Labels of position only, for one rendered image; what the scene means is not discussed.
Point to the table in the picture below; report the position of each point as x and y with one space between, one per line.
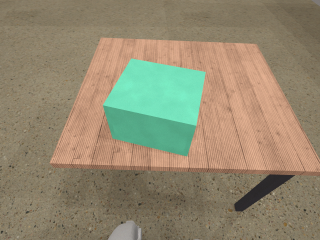
245 123

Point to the carton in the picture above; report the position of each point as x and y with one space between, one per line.
155 105

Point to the robot left thigh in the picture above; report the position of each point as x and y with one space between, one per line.
126 231

